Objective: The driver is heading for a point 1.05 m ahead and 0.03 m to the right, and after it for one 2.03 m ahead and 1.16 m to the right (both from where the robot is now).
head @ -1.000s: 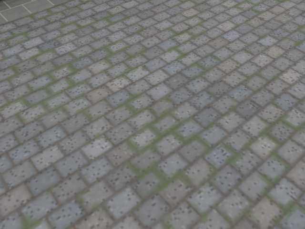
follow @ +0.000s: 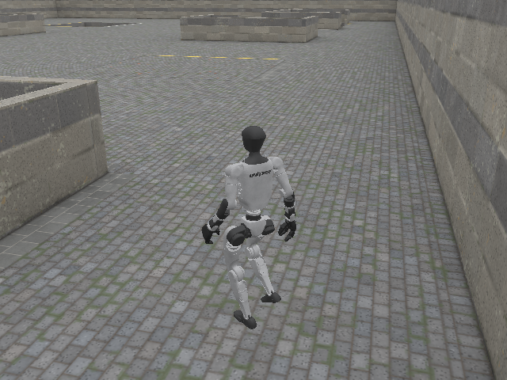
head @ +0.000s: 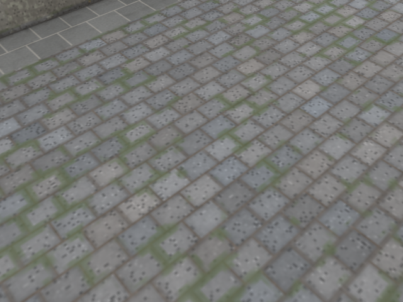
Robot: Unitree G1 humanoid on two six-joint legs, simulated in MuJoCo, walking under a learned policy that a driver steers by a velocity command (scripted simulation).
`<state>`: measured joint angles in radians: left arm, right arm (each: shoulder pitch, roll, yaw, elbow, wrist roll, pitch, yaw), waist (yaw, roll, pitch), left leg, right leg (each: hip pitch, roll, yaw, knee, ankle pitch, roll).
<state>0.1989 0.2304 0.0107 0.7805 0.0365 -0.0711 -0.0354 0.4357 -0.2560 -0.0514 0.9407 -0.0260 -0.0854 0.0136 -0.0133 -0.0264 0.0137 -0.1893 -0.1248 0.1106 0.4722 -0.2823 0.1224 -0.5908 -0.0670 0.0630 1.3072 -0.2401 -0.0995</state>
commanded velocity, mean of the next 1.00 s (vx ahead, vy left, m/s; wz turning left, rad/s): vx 0.95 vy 0.00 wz -0.05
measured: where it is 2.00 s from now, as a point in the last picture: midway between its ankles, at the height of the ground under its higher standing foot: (201, 141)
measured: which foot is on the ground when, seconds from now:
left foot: down 0.00-0.30, up 0.32-0.72, down 0.74-1.00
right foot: up 0.00-0.26, down 0.28-0.76, up 0.78-1.00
